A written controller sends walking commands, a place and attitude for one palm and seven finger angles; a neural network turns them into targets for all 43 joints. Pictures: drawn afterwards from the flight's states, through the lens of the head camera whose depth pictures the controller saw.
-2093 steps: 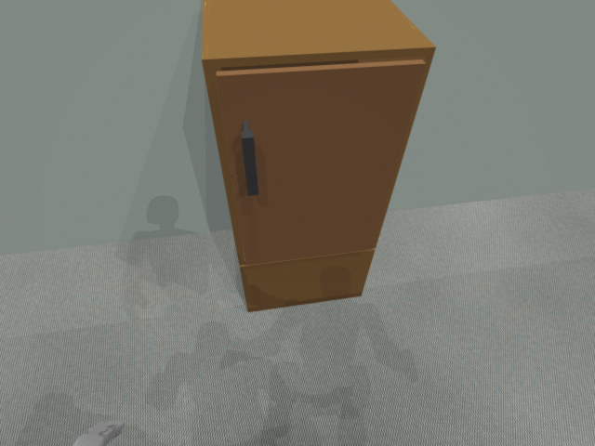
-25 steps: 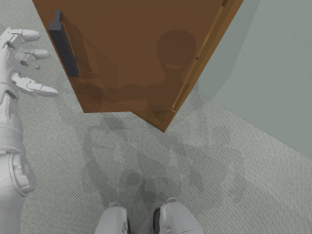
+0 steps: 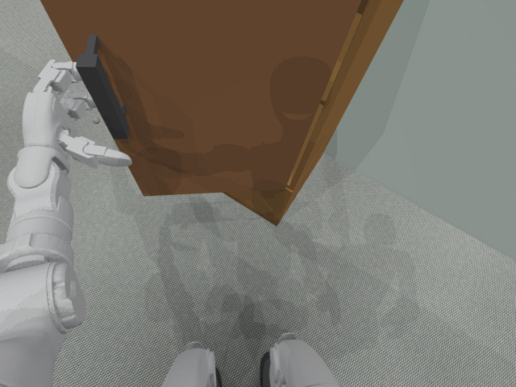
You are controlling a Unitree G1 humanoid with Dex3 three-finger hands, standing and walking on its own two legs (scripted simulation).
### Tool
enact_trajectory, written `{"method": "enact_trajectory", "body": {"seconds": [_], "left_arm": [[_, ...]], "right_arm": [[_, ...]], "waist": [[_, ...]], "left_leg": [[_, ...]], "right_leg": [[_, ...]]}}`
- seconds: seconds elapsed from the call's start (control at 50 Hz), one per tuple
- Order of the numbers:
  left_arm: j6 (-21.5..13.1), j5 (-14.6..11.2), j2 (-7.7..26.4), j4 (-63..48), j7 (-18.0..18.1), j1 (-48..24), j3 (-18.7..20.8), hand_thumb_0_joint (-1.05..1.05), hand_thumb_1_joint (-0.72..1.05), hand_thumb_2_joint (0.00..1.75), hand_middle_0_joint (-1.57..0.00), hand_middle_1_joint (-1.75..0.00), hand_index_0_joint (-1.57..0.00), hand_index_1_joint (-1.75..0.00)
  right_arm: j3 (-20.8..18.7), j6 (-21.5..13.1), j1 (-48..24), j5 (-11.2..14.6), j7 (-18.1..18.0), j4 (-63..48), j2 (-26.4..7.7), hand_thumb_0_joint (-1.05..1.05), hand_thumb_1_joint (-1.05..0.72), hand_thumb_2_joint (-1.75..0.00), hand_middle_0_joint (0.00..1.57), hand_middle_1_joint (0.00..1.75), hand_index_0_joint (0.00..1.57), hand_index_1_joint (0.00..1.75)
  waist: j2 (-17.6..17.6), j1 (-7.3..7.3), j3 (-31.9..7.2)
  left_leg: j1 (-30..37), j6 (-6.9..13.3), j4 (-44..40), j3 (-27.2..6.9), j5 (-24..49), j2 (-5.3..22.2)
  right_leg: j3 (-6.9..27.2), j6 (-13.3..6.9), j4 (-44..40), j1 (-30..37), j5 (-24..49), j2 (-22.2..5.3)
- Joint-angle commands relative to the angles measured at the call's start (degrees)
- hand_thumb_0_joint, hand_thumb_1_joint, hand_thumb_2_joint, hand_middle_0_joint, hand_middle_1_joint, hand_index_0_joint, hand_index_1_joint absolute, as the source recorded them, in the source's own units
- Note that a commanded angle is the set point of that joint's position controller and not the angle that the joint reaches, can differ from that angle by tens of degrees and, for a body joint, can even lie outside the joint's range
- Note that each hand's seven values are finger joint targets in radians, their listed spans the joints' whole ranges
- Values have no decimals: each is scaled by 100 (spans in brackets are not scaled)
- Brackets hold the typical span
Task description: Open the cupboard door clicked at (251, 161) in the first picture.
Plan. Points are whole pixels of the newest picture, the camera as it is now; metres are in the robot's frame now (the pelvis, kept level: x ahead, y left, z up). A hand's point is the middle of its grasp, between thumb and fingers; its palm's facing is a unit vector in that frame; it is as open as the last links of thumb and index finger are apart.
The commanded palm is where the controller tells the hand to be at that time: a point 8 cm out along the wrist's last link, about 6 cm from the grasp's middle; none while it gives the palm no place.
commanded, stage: slide the fingers in behind the handle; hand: left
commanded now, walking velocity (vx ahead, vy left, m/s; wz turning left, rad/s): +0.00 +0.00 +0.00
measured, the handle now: (108, 91) +0.55 +0.20 +0.06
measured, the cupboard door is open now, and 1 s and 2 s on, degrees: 38 38 40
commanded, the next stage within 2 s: close the thumb around the handle in 0.88 s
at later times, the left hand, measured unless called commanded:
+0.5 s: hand (119, 123) +0.49 +0.18 +0.06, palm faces +0.05 -1.00 +0.00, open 14.0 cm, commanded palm +0.46 +0.22 +0.06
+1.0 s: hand (124, 119) +0.50 +0.17 +0.06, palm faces +0.03 -1.00 -0.02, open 14.0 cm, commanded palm +0.47 +0.22 +0.06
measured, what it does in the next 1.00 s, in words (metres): stands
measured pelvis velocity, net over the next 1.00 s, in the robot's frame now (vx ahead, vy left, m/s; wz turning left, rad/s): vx -0.01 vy -0.02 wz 0.01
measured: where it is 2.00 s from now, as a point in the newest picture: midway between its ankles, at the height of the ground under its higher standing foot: outside the picture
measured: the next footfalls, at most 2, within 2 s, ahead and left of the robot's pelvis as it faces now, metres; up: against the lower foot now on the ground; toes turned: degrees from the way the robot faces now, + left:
none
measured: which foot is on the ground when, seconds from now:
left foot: down 0.00-1.00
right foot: down 0.00-1.00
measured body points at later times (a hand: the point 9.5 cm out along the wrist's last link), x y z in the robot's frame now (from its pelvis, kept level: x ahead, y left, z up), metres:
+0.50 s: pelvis +0.00 -0.02 +0.00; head +0.12 +0.00 +0.43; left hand +0.48 +0.23 +0.07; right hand +0.02 -0.28 -0.11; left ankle -0.01 +0.07 -0.66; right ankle +0.02 -0.11 -0.66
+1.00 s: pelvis -0.01 -0.02 +0.00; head +0.13 +0.01 +0.43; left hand +0.49 +0.23 +0.06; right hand +0.00 -0.28 -0.11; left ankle -0.01 +0.07 -0.66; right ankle +0.02 -0.11 -0.66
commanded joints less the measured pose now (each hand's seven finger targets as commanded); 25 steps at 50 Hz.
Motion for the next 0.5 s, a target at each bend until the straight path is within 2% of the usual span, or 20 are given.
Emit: {"method": "enact_trajectory", "body": {"seconds": [0.0, 0.02, 0.06, 0.1, 0.12, 0.14, 0.16, 0.18, 0.2, 0.22, 0.24, 0.3, 0.36, 0.42, 0.44, 0.48], "left_arm": [[-351, -177, 1373, -1203, -21, -2175, 204, 0, -50, 30, -30, -120, -30, -120], [-347, -192, 1419, -1222, -10, -2162, 233, 0, -50, 30, -30, -120, -30, -120], [-273, -168, 1187, -1099, 11, -2193, 44, 0, -50, 30, -30, -120, -30, -120], [-235, -125, 1312, -1016, 74, -2153, 135, 0, -50, 30, -30, -120, -30, -120], [-291, -104, 1397, -1139, 99, -2313, 153, 0, -50, 30, -30, -120, -30, -120], [-339, -79, 1359, -1269, 115, -2366, 124, 0, -50, 30, -30, -120, -30, -120], [-402, -67, 1309, -1366, 139, -2362, 96, 0, -50, 30, -30, -120, -30, -120], [-453, -85, 1122, -1417, 152, -2386, -35, 0, -50, 30, -30, -120, -30, -120], [-493, -94, 1207, -1418, 186, -2350, 63, 0, -50, 30, -30, -120, -30, -120], [-545, -118, 1045, -1493, 168, -2411, -89, 0, -50, 30, -30, -120, -30, -120], [-541, -120, 1116, -1374, 187, -2236, 33, 0, -50, 30, -30, -120, -30, -120], [-431, -133, 928, -1116, 190, -2193, -120, 0, -50, 30, -30, -120, -30, -120], [-330, -93, 955, -991, 232, -2273, -105, 0, -50, 30, -30, -120, -30, -120], [-378, -87, 1229, -1068, 315, -2410, 106, 0, -50, 30, -30, -120, -30, -120], [-425, -53, 1425, -1103, 333, -2440, 239, 0, -50, 30, -30, -120, -30, -120], [-541, -17, 1202, -1268, 342, -2532, 42, 0, -50, 30, -30, -120, -30, -120]], "right_arm": [[-457, -44, 977, 6, -67, -259, -1094, 0, -90, -90, 20, 30, 20, 30], [-449, -40, 1001, 15, -82, -259, -1096, 0, -90, -90, 20, 30, 20, 30], [-436, -42, 926, 35, -77, -262, -1050, 0, -90, -90, 20, 30, 20, 30], [-427, -50, 925, 33, -82, -299, -1057, 0, -90, -90, 20, 30, 20, 30], [-423, -55, 937, 31, -96, -292, -1058, 0, -90, -90, 20, 30, 20, 30], [-431, -66, 933, 20, -87, -297, -1043, 0, -90, -90, 20, 30, 20, 30], [-445, -80, 913, 18, -82, -314, -1029, 0, -90, -90, 20, 30, 20, 30], [-444, -102, 877, 18, -64, -311, -1005, 0, -90, -90, 20, 30, 20, 30], [-455, -111, 884, 1, -61, -267, -1020, 0, -90, -90, 20, 30, 20, 30], [-455, -122, 906, 1, -53, -269, -1005, 0, -90, -90, 20, 30, 20, 30], [-471, -114, 912, 2, -43, -248, -1023, 0, -90, -90, 20, 30, 20, 30], [-460, -115, 856, 29, -35, -252, -1017, 0, -90, -90, 20, 30, 20, 30], [-458, -119, 863, 35, -53, -274, -1021, 0, -90, -90, 20, 30, 20, 30], [-438, -155, 866, 28, -74, -293, -1027, 0, -90, -90, 20, 30, 20, 30], [-432, -161, 868, 27, -83, -294, -1040, 0, -90, -90, 20, 30, 20, 30], [-440, -190, 840, 15, -64, -287, -1000, 0, -90, -90, 20, 30, 20, 30]], "waist": [[639, 1, -2921], [594, 1, -2881], [620, -49, -2588], [481, -25, -2460], [534, -39, -2468], [663, -14, -2690], [707, 1, -2788], [797, -22, -2810], [777, -5, -2851], [840, -51, -2864], [749, 15, -2909], [484, -55, -2592], [400, -79, -2513], [304, -62, -2510], [412, -9, -2638], [611, -35, -2820]], "left_leg": [[2427, -263, -664, -651, 3163, 38], [2365, -243, -660, -640, 3198, 28], [2223, -231, -702, -586, 2967, 17], [1894, -184, -715, -513, 2620, -24], [1929, -181, -708, -530, 2636, -29], [2079, -194, -702, -532, 2742, -31], [2180, -212, -692, -548, 2815, -24], [2249, -216, -675, -542, 2823, -27], [2286, -225, -657, -550, 2867, -10], [2404, -233, -640, -579, 3012, -7], [2392, -244, -646, -578, 3024, -1], [1960, -196, -697, -492, 2557, -47], [1786, -163, -706, -459, 2339, -74], [1508, -123, -676, -412, 2121, -109], [1566, -144, -688, -422, 2157, -103], [1797, -162, -653, -443, 2332, -96]], "right_leg": [[265, 8, -457, 1170, 1981, 145], [273, -4, -440, 1252, 2079, 141], [279, 19, -486, 1162, 1991, 126], [344, 26, -519, 1334, 1931, 116], [349, 7, -492, 1358, 1966, 114], [366, 15, -474, 1371, 2027, 112], [359, 8, -459, 1353, 2032, 109], [368, 9, -471, 1285, 2016, 111], [359, 4, -461, 1289, 2035, 109], [339, -6, -423, 1226, 2087, 120], [335, 2, -429, 1267, 2090, 123], [381, 28, -512, 1414, 1985, 99], [416, 39, -529, 1443, 1919, 87], [505, 39, -538, 1653, 1899, 72], [511, 36, -508, 1674, 1904, 67], [494, 25, -463, 1571, 1977, 66]]}}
